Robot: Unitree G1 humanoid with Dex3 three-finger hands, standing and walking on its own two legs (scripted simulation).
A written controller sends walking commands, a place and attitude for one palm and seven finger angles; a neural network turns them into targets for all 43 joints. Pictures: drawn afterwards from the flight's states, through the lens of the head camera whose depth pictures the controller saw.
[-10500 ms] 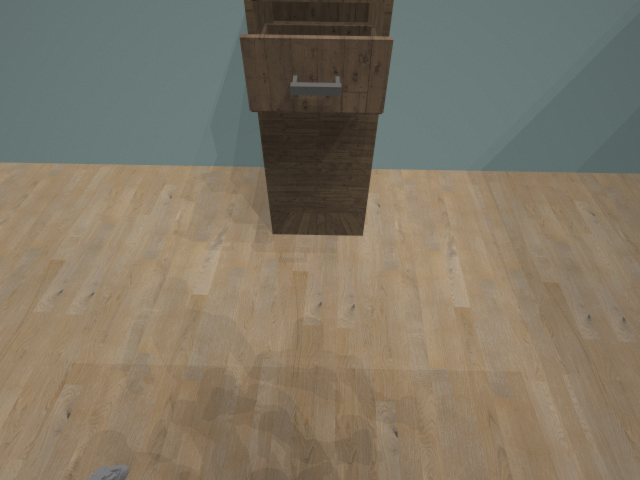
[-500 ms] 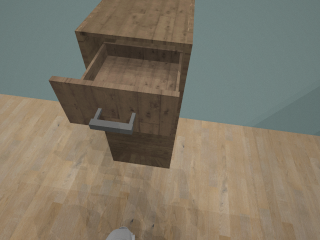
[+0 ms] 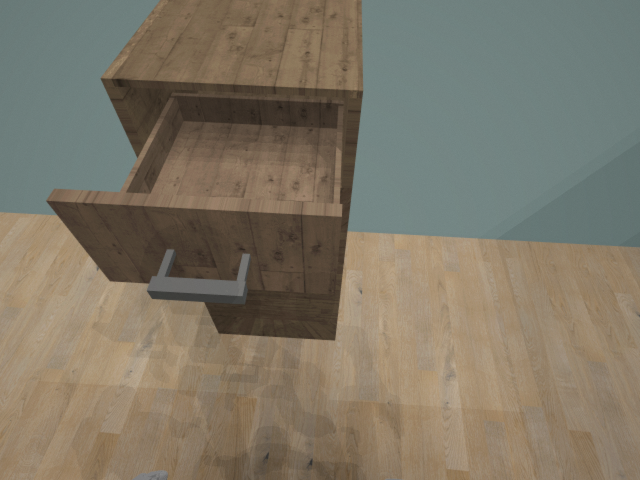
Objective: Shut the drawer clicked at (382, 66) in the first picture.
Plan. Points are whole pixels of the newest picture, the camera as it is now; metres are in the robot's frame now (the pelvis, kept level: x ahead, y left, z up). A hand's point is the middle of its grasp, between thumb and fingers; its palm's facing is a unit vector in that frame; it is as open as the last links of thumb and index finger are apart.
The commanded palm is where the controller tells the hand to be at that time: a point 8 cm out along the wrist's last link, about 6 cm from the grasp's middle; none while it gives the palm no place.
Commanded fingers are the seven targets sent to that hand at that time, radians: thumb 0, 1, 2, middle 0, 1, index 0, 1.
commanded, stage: come to a stop and stand still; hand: left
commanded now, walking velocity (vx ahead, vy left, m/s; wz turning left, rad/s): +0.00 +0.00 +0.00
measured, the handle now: (202, 275) +0.35 +0.17 +0.05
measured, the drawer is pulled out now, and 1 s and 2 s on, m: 0.24 0.24 0.24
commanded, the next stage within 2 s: look again from close up in 1.08 s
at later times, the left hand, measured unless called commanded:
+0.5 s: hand out of the picture +0.00 +0.13 -0.18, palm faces +0.06 -0.98 -0.17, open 7.3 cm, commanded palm none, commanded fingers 0.00 0.90 0.90 -0.20 -0.30 -0.20 -0.30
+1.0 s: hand out of the picture -0.06 +0.15 -0.17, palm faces +0.02 -0.98 -0.21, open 7.4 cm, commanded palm none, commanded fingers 0.00 0.90 0.90 -0.20 -0.30 -0.20 -0.30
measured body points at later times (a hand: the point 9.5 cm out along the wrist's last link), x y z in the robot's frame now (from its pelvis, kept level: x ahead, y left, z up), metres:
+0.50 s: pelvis -0.01 -0.04 +0.01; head -0.01 -0.02 +0.45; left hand +0.00 +0.18 -0.16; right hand +0.02 -0.27 -0.15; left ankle -0.03 +0.06 -0.74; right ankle +0.00 -0.14 -0.74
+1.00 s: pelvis -0.05 -0.02 +0.00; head -0.06 -0.03 +0.45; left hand -0.06 +0.20 -0.15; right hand -0.08 -0.24 -0.16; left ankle -0.03 +0.06 -0.74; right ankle +0.00 -0.14 -0.74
